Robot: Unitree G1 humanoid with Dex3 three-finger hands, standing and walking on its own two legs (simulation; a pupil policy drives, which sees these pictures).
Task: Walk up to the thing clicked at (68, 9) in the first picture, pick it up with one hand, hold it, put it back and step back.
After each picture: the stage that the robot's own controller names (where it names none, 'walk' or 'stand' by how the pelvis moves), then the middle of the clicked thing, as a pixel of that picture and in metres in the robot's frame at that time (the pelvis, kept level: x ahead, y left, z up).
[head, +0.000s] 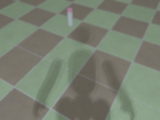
stand; (70, 17) +1.96 +0.27 -0.65
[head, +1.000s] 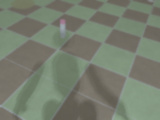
walk; (62, 28) +1.83 +0.24 -0.65
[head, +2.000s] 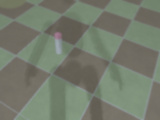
walk; (58, 43) +1.23 +0.23 -0.65
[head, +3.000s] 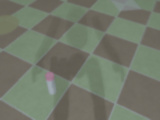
walk; (51, 83) +0.78 +0.28 -0.65
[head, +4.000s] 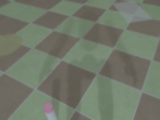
walk; (51, 114) +0.55 +0.30 -0.63
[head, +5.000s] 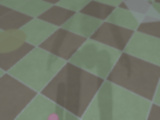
stand; out of the picture +0.43 +0.23 -0.64
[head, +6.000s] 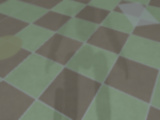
stand; out of the picture +0.41 +0.24 -0.65
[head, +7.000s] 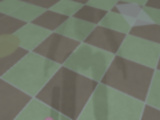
stand; out of the picture +0.43 +0.25 -0.66
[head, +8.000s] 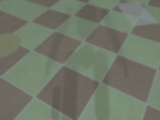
stand; out of the picture +0.42 +0.25 -0.66
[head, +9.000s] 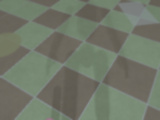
stand; out of the picture +0.41 +0.25 -0.66
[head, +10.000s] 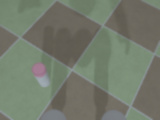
go down; (42, 76) +0.48 +0.23 -0.44
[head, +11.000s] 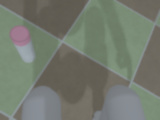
go down; (24, 46) +0.51 +0.25 -0.27
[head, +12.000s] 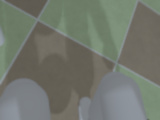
close in; out of the picture +0.50 +0.28 -0.21
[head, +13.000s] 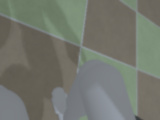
close; out of the picture +0.49 +0.32 -0.17
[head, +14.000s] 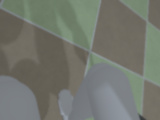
lift; out of the picture +0.43 +0.29 -0.17
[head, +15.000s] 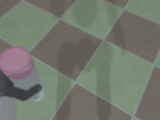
lift; (28, 79) +0.34 +0.19 +0.02
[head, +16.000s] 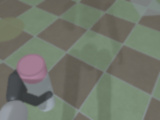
hold; (40, 87) +0.32 +0.16 +0.04
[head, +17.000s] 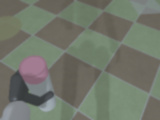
hold; (41, 87) +0.33 +0.16 +0.02
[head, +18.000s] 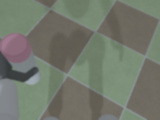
crouch; (25, 63) +0.41 +0.19 -0.03
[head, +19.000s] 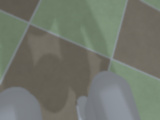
lower; out of the picture +0.53 +0.27 -0.06
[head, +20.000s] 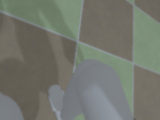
lower; out of the picture +0.49 +0.30 -0.18
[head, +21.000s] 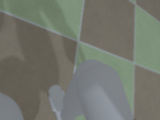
lower; out of the picture +0.49 +0.31 -0.18
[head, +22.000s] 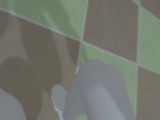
lower; out of the picture +0.49 +0.30 -0.18
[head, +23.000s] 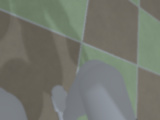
lower; out of the picture +0.48 +0.31 -0.17
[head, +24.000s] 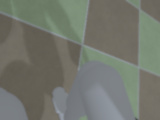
open; out of the picture +0.49 +0.29 -0.17
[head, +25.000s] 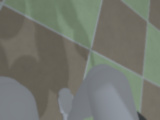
stand; out of the picture +0.48 +0.28 -0.19
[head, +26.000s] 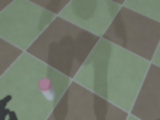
stand; (47, 90) +0.46 +0.21 -0.49
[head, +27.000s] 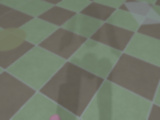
stand; out of the picture +0.44 +0.19 -0.60
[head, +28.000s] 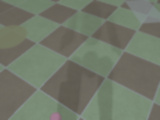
stand; out of the picture +0.44 +0.19 -0.60
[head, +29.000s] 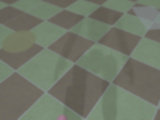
stand; out of the picture +0.45 +0.18 -0.65
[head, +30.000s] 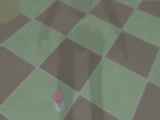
walk; (59, 101) +0.48 +0.14 -0.64
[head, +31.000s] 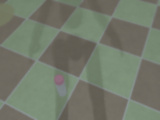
walk; (60, 86) +0.61 +0.21 -0.62
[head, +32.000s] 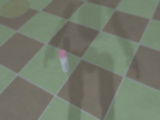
walk; (64, 61) +0.91 +0.27 -0.64
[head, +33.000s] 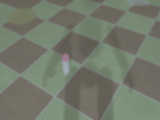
stand; (66, 65) +1.02 +0.21 -0.64
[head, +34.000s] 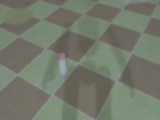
stand; (62, 64) +1.03 +0.23 -0.66
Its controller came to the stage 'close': yes
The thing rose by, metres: 0.68
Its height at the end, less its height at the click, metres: +0.00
